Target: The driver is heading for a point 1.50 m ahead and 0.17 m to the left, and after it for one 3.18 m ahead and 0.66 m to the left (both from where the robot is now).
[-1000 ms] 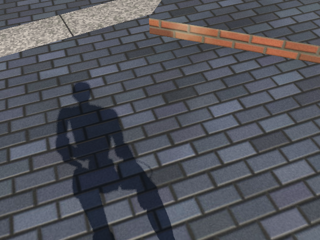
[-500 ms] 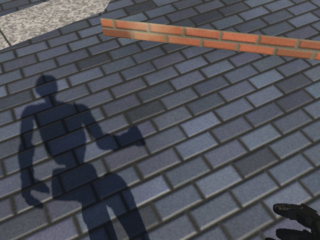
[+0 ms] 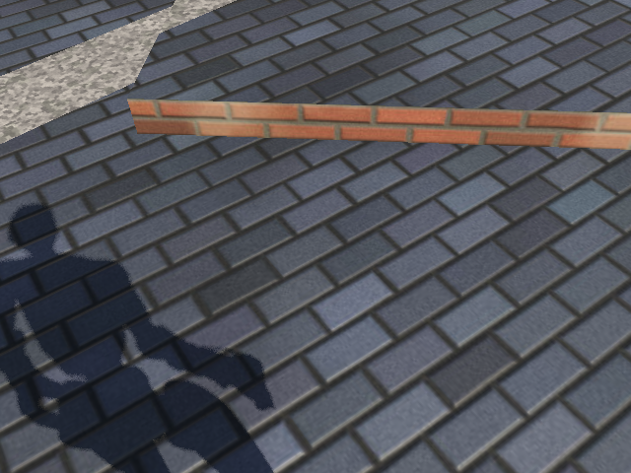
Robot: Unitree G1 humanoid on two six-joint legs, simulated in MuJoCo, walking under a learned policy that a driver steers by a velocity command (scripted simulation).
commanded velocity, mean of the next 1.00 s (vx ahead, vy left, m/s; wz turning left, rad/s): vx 0.01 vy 0.00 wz -0.01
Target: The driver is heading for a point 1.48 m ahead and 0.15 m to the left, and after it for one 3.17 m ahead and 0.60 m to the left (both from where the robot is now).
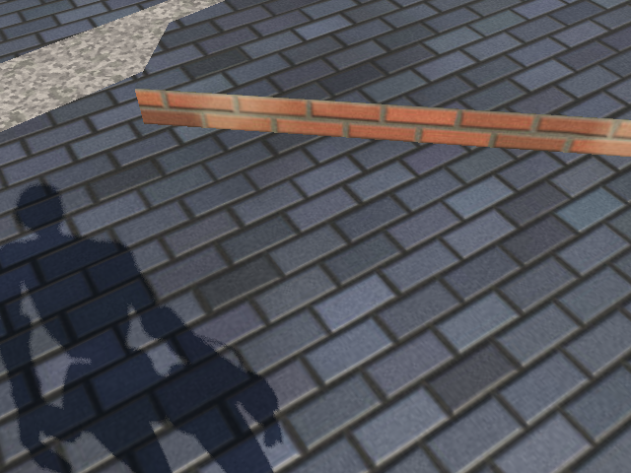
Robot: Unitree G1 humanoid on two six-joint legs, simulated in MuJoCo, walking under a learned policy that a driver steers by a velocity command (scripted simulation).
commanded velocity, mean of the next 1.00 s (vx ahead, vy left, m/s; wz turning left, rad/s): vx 0.10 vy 0.00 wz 0.00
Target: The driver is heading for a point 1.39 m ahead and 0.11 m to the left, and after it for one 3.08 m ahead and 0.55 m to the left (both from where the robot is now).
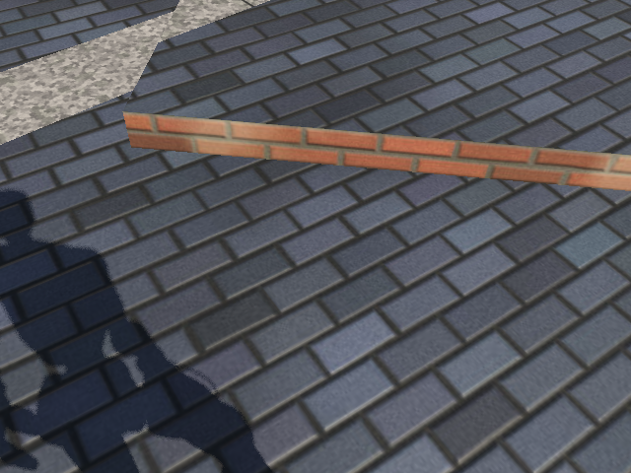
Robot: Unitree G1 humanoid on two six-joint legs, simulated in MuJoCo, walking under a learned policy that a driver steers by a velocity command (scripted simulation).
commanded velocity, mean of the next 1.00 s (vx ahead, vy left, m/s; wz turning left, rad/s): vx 0.47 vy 0.00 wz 0.00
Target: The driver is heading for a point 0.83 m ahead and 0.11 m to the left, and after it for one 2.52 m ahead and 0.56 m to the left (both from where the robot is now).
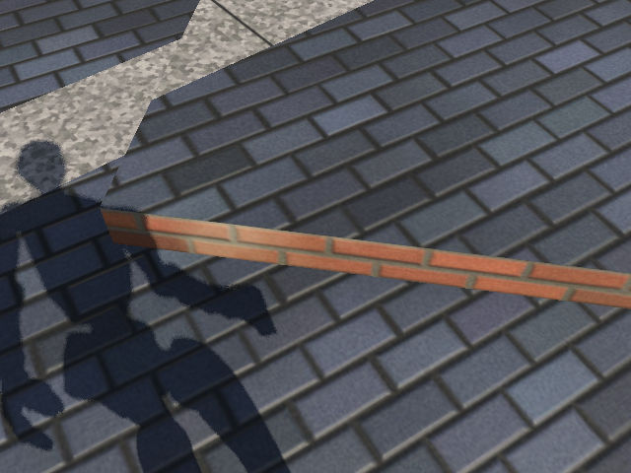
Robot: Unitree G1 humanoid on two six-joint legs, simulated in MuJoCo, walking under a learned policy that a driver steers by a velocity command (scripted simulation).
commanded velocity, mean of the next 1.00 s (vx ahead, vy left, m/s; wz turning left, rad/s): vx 0.50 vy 0.00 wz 0.21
